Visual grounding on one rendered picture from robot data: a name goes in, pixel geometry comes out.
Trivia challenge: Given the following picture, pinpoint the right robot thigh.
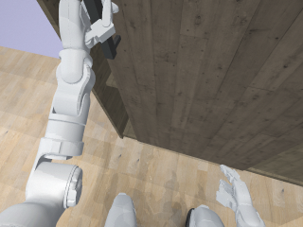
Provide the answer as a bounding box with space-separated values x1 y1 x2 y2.
189 207 225 227

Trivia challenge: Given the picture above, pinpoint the right robot forearm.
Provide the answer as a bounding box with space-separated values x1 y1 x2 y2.
235 204 266 227

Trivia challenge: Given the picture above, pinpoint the handle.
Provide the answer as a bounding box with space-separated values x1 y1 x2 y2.
83 0 121 60

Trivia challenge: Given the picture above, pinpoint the wardrobe door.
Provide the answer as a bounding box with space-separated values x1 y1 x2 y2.
251 143 303 182
107 0 303 171

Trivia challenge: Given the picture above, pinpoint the left robot hand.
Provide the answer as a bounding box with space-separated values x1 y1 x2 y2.
59 0 119 54

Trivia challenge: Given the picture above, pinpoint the right robot hand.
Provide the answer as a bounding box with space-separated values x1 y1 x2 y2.
216 165 253 214

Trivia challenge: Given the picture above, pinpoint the robot right shin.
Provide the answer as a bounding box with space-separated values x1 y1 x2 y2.
196 204 209 209

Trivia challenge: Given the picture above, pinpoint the robot left upper arm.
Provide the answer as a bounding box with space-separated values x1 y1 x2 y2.
0 162 83 227

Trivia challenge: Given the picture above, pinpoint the left robot forearm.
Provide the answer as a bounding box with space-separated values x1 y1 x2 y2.
25 48 96 199

